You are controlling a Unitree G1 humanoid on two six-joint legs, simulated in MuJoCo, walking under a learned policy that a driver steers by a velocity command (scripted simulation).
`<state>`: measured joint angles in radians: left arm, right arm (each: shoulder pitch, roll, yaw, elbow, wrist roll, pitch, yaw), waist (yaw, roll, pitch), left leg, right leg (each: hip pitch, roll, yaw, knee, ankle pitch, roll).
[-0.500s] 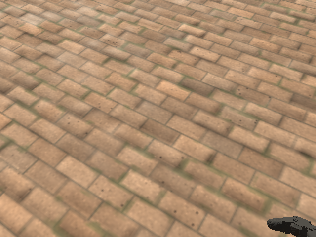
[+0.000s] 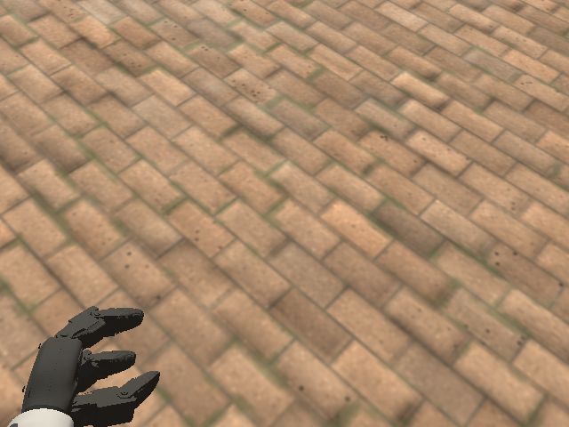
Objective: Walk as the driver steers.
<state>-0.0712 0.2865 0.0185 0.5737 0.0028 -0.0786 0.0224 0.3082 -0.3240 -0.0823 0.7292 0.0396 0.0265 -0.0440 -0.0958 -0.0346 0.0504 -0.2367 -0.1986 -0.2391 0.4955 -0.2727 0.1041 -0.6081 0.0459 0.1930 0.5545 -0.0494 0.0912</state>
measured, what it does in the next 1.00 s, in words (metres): walks ahead, turning left: right foot, then left foot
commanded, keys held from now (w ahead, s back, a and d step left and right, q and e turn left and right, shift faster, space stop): q+shift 0.12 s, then shift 0.36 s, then w+shift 0.52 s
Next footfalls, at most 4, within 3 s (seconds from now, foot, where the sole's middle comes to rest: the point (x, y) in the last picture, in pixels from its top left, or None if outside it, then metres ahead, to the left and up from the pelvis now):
0.06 right None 0.23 -0.12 -0.77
0.44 left None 0.09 0.11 -0.77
0.88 right None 0.28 -0.10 -0.77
1.36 left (182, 335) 0.66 0.18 -0.77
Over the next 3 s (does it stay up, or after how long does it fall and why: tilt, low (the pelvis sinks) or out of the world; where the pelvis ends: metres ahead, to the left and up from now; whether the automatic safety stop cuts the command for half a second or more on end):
stays up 1.60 0.20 0.01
